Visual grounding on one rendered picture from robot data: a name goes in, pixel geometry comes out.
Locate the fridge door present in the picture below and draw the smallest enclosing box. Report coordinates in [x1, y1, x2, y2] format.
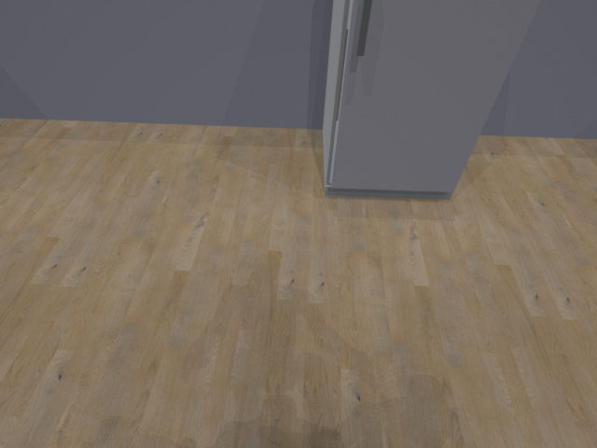
[331, 0, 541, 192]

